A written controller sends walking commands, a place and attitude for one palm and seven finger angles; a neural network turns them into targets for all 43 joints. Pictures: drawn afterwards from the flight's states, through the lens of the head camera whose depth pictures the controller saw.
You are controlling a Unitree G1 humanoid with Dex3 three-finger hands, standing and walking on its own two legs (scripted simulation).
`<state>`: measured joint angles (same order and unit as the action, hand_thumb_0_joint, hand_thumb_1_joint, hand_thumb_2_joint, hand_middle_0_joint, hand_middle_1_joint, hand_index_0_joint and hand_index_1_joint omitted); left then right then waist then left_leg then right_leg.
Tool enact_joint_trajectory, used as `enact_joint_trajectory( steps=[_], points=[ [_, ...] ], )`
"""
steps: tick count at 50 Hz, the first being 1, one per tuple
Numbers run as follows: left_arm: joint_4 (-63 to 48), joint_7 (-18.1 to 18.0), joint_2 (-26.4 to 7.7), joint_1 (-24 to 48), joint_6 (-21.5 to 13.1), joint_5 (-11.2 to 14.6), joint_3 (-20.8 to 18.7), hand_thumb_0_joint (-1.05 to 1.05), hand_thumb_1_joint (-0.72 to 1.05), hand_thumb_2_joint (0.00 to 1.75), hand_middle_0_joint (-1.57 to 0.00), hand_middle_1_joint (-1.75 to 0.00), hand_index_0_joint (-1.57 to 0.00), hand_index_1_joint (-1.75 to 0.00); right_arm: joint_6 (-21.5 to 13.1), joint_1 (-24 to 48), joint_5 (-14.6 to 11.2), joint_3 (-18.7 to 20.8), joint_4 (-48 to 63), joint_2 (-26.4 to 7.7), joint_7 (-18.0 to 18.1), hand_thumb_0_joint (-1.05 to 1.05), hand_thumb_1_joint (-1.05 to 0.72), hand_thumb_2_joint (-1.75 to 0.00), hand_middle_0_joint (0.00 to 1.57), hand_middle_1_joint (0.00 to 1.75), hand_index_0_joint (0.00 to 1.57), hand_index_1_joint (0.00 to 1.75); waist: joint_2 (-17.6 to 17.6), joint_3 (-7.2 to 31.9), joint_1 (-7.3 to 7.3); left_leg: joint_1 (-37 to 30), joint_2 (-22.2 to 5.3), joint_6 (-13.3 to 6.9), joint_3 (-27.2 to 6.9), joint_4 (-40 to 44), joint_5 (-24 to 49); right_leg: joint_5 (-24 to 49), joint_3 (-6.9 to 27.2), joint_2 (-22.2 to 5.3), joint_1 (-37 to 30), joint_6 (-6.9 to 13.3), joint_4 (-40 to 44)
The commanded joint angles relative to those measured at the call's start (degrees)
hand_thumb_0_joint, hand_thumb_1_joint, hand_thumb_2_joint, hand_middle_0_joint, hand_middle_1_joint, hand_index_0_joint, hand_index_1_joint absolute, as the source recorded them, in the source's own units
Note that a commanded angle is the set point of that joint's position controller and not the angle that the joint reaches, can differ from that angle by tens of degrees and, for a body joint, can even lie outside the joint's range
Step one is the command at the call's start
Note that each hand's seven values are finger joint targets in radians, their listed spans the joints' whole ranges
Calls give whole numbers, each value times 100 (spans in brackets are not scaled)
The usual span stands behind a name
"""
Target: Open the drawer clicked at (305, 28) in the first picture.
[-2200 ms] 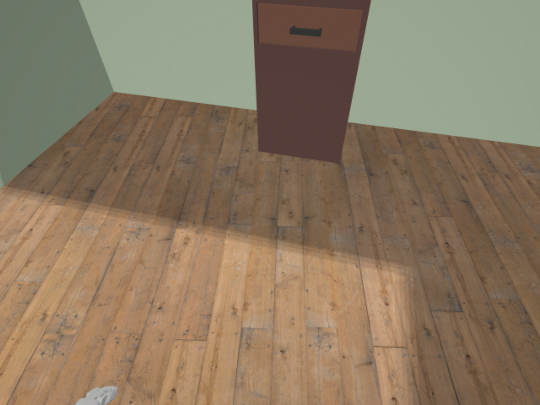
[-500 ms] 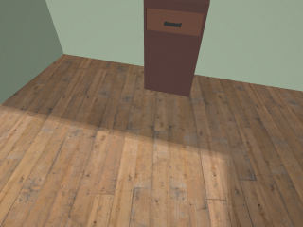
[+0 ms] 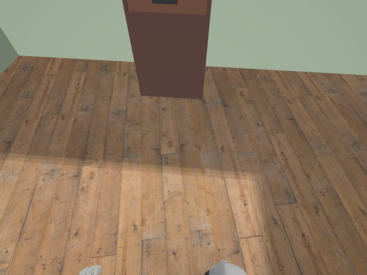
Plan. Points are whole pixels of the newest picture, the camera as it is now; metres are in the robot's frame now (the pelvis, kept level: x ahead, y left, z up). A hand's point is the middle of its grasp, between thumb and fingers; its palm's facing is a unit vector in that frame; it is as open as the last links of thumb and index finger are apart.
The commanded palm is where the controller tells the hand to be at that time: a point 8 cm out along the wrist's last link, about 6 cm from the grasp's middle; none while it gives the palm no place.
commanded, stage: walk to a spot facing it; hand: left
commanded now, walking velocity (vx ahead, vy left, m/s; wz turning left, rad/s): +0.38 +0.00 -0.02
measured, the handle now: out of the picture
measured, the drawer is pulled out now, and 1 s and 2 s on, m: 0.00 0.00 0.00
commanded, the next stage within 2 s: take the last steps up to it in 1.02 s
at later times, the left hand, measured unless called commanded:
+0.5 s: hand (101, 255) +0.19 +0.22 -0.16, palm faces +0.05 -0.99 -0.12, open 7.4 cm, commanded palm none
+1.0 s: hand (147, 138) +0.55 +0.14 -0.15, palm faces -0.08 -0.98 -0.19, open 7.4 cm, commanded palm none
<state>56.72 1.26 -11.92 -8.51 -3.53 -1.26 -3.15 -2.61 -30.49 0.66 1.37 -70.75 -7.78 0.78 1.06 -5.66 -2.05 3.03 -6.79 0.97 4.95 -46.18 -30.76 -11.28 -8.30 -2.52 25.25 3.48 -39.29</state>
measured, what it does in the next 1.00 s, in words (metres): walks ahead: left foot, then right foot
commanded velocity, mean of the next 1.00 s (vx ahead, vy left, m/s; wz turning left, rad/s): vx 0.36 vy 0.00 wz -0.07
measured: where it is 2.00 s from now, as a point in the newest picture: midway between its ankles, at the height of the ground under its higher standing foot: (190, 171)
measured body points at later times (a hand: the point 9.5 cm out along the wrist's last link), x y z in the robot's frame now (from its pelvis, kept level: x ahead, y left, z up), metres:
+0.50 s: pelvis +0.21 +0.05 +0.02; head +0.21 +0.08 +0.47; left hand +0.19 +0.27 -0.15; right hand +0.27 -0.19 -0.11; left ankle +0.24 +0.13 -0.71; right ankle +0.13 -0.08 -0.62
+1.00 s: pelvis +0.44 -0.02 +0.01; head +0.46 -0.04 +0.46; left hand +0.56 +0.19 -0.13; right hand +0.34 -0.22 -0.15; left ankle +0.34 +0.12 -0.61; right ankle +0.49 -0.11 -0.71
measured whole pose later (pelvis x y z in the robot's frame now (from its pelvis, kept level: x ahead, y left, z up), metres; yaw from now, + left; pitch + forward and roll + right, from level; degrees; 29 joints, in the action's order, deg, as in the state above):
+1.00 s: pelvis +0.44 -0.02 +0.01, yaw -6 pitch -1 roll +0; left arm 58.7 0.1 -8.8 -8.9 -3.9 -0.9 -3.0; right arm -1.7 -22.4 0.8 2.9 -66.8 -7.2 0.4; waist 1.5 -4.3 -2.1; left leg 19.4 -7.3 0.0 4.4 -71.9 -23.1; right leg -14.0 -10.3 -1.9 19.9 3.5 -35.1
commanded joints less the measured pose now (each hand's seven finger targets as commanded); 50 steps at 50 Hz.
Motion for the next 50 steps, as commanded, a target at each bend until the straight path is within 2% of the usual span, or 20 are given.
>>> enact_joint_trajectory(
  steps=[1,3,6,14,17,18,19,20,23,26,32,38,40,42,43,44,45,46,48,50],
  points=[
    [343,-176,-1171,-1724,54,67,-299,0,90,90,-20,-30,-20,-30,-184,997,-39,158,874,-534,-30,0,-90,-90,20,30,20,30,-734,505,835,3362,-143,-287,-396,-3337,641,-1812,3479,-2191,-2360,1012,2676],
    [175,-195,-663,-976,31,7,-115,0,90,90,-20,-30,-20,-30,-54,897,67,163,863,-398,-46,0,-90,-90,20,30,20,30,-458,-43,350,2900,-358,-220,-476,-2830,1037,-1638,2494,-1843,-897,733,2811],
    [184,-202,-477,-794,-21,-42,-50,0,90,90,-20,-30,-20,-30,121,413,96,177,760,-194,-85,0,-90,-90,20,30,20,30,-539,8,-53,2395,-317,-63,-221,-1975,1363,-979,1336,-1384,-291,511,2922],
    [294,-163,-683,-1064,-55,-51,-122,0,90,90,-20,-30,-20,-30,-39,1493,45,220,1390,-348,-242,0,-90,-90,20,30,20,30,-665,-70,134,1935,-108,-11,154,609,1795,-1083,1078,-1280,-832,524,2713],
    [306,-138,-573,-1153,0,-20,-119,0,90,90,-20,-30,-20,-30,-141,796,73,290,1169,-612,-182,0,-90,-90,20,30,20,30,166,145,-203,375,178,-35,388,1473,1724,-697,667,-851,-446,309,1455],
    [246,-102,-301,-1274,3,10,-68,0,90,90,-20,-30,-20,-30,-182,148,135,398,1004,-1066,-124,0,-90,-90,20,30,20,30,1243,464,-432,-401,-538,-323,-870,2241,876,-631,250,-317,87,55,-132],
    [64,-62,-20,-1246,0,50,-17,0,90,90,-20,-30,-20,-30,-186,-409,165,534,921,-1614,-75,0,-90,-90,20,30,20,30,2410,653,-507,-871,-1870,-860,-2848,3287,399,-2155,-131,309,1131,-216,-2006],
    [-139,-84,-188,-830,-3,-15,-19,0,90,90,-20,-30,-20,-30,-120,-366,121,489,920,-1606,-37,0,-90,-90,20,30,20,30,1621,341,-514,-562,-2126,-1107,-3266,3529,-77,-2112,506,98,1504,-131,-2821],
    [81,-14,-132,-726,32,-53,-104,0,90,90,-20,-30,-20,-30,-211,627,90,254,1137,-819,27,0,-90,-90,20,30,20,30,430,-31,-83,439,-1538,-767,-1871,3617,807,-718,826,-429,1447,-179,-3379],
    [248,-1,126,-1158,182,-84,-93,0,90,90,-20,-30,-20,-30,-322,799,68,240,1118,-562,69,0,-90,-90,20,30,20,30,338,273,204,555,-1115,-579,-638,3555,2001,-114,769,-449,1055,-336,-3120],
    [-25,56,130,-453,297,-72,-90,0,90,90,-20,-30,-20,-30,-338,506,37,238,859,-648,87,0,-90,-90,20,30,20,30,380,1,158,-72,-1134,-862,-24,3733,2730,213,551,-615,1611,-488,-1839],
    [-242,72,154,332,204,-25,-35,0,90,90,-20,-30,-20,-30,-260,133,101,248,580,-732,55,0,-90,-90,20,30,20,30,585,-211,-87,-372,-1176,-781,430,3411,3515,160,74,-348,921,-266,74],
    [-163,52,24,74,160,-31,-64,0,90,90,-20,-30,-20,-30,-237,183,101,262,529,-811,46,0,-90,-90,20,30,20,30,515,-58,89,-302,-1229,-722,502,2937,4236,-15,-35,-165,226,-114,298],
    [221,29,-165,-1100,72,-76,-136,0,90,90,-20,-30,-20,-30,-215,345,62,262,544,-891,42,0,-90,-90,20,30,20,30,352,530,632,-112,-917,-501,869,1407,5228,195,-310,217,-1309,35,821],
    [484,-23,-583,-1994,-4,-111,-251,0,90,90,-20,-30,-20,-30,-220,398,10,256,574,-817,-10,0,-90,-90,20,30,20,30,-216,1163,1041,782,-682,-304,966,-75,4407,296,390,-304,-2747,232,924],
    [616,-108,-1272,-2541,-57,-99,-437,0,90,90,-20,-30,-20,-30,-253,108,-59,175,764,-395,-41,0,-90,-90,20,30,20,30,-1864,1929,1061,2531,180,-34,953,-1997,747,626,2910,-1968,-4199,838,1453],
    [635,-162,-1396,-2568,-18,51,-422,0,90,90,-20,-30,-20,-30,-198,475,-77,172,956,-523,-23,0,-90,-90,20,30,20,30,-1627,1892,993,3034,337,-110,99,-3066,-180,962,3749,-2409,-4052,1087,2155],
    [529,-186,-1279,-2000,17,58,-416,0,90,90,-20,-30,-20,-30,-171,643,-72,228,919,-480,-10,0,-90,-90,20,30,20,30,-1071,1321,812,3204,25,-171,-202,-3418,238,230,3219,-2375,-3393,1119,2270],
    [310,-190,-714,-1201,-25,37,-213,0,90,90,-20,-30,-20,-30,-105,1017,4,205,957,-368,-26,0,-90,-90,20,30,20,30,-577,459,498,3156,-321,-141,-451,-3218,1058,-83,2414,-2044,-1774,692,2543],
    [293,-217,-333,-893,-86,-8,-86,0,90,90,-20,-30,-20,-30,22,799,60,199,847,-157,-37,0,-90,-90,20,30,20,30,-354,241,173,2691,-368,-97,-419,-2682,1331,304,1496,-1739,-993,478,2690]
  ],
)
